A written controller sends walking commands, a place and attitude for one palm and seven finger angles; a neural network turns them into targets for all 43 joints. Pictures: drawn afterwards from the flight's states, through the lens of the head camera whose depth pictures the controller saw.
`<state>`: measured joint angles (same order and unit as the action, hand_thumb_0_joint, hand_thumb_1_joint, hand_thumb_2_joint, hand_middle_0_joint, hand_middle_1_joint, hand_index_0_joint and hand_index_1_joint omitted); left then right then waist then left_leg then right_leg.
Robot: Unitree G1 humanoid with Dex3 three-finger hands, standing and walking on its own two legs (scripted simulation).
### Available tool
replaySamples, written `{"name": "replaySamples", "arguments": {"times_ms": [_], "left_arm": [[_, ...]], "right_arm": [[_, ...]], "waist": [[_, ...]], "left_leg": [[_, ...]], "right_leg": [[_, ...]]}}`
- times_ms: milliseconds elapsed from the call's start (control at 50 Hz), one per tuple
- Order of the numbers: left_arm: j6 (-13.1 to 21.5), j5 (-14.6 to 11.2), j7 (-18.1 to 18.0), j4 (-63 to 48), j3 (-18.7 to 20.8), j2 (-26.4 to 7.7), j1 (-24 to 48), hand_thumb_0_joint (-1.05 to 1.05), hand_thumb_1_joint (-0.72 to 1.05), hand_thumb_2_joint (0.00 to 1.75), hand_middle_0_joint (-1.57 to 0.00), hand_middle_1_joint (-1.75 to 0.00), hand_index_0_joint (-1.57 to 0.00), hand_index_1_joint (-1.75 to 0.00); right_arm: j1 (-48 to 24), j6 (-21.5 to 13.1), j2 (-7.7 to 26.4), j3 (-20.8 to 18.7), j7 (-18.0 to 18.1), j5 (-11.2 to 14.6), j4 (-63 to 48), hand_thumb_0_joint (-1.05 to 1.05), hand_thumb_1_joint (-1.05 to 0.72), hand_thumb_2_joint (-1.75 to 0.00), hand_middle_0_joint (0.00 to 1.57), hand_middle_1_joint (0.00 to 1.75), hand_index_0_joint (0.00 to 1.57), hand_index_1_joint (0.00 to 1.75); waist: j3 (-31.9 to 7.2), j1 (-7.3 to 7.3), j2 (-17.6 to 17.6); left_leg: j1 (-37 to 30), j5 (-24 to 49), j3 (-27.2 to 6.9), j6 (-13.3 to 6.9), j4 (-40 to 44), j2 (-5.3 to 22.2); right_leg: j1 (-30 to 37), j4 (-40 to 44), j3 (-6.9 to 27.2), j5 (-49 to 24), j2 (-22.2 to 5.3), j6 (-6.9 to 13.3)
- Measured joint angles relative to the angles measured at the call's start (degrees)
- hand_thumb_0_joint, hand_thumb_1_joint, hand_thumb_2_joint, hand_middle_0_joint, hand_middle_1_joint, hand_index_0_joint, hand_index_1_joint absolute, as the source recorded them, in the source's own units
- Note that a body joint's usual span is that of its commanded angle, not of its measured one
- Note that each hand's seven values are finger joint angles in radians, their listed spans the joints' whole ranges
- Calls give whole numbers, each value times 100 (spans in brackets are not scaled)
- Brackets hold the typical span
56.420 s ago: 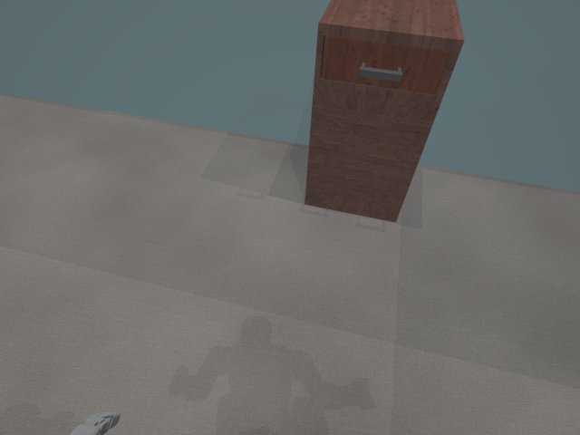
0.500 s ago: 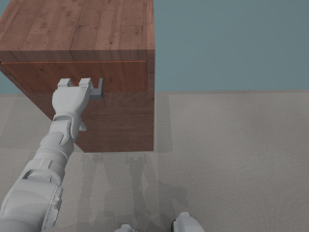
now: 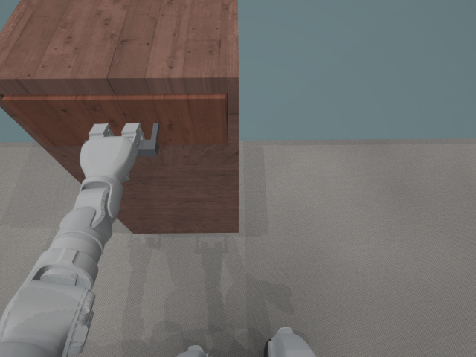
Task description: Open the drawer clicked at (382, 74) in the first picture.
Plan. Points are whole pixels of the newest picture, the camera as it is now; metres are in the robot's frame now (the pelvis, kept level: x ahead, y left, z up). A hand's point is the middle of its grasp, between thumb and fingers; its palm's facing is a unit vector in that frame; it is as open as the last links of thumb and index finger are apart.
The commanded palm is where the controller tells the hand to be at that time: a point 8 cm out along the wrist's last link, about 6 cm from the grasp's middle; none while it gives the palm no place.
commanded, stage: pull the drawer open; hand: left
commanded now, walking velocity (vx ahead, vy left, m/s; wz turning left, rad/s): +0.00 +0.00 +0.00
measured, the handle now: (123, 138) +0.51 +0.22 +0.00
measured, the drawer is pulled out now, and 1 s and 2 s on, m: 0.01 0.09 0.21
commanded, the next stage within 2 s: none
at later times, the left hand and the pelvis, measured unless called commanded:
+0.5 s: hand (117, 189) +0.41 +0.22 -0.02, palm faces -0.04 -0.05 -1.00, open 6.1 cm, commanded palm +0.37 +0.22 +0.03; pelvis +0.00 +0.01 +0.01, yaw -2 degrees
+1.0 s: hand (113, 215) +0.36 +0.22 -0.02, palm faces -0.05 -0.05 -1.00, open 6.1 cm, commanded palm +0.31 +0.22 +0.03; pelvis +0.01 +0.01 +0.01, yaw -1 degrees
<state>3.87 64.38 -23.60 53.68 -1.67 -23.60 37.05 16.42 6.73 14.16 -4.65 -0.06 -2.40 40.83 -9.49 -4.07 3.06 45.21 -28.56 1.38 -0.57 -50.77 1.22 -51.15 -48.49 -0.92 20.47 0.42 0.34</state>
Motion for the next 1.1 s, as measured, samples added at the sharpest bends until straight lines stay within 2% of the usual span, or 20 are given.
{"name": "replaySamples", "arguments": {"times_ms": [160,380,540,820,1100], "left_arm": [[54,-7,64,-34,101,-69,-64,1,71,78,-27,-128,-33,-129],[139,-77,6,-819,197,-10,-907,1,72,77,-25,-130,-32,-126],[-19,-66,-130,-1258,26,172,-1346,1,71,80,-25,-131,-32,-126],[-415,-100,-85,-1916,-242,386,-2004,1,70,80,-25,-130,-33,-128],[-386,-124,-79,-2780,-180,376,-2993,2,70,80,-25,-129,-34,-128]], "right_arm": [[1,-1,15,21,26,14,-31,1,-91,-89,20,30,20,30],[29,58,22,42,24,88,-158,1,-91,-89,20,30,20,30],[-99,35,9,33,-6,119,-228,1,-91,-89,20,30,20,30],[-330,-8,-64,115,14,147,-405,1,-91,-89,20,30,20,30],[-463,-106,-44,135,52,128,-519,1,-91,-89,20,30,20,30]], "waist": [[-4,-43,-34],[11,7,-61],[31,74,-39],[70,183,-26],[109,256,-43]], "left_leg": [[-11,7,58,-10,7,9],[-294,45,204,-59,216,21],[-449,27,180,-85,237,-8],[-790,36,123,-70,376,-20],[-1050,45,130,-6,509,18]], "right_leg": [[-23,-10,61,-29,19,-4],[201,185,214,-117,58,-60],[385,236,197,-100,28,-94],[741,359,146,-77,16,-85],[941,390,159,-36,63,-25]]}}
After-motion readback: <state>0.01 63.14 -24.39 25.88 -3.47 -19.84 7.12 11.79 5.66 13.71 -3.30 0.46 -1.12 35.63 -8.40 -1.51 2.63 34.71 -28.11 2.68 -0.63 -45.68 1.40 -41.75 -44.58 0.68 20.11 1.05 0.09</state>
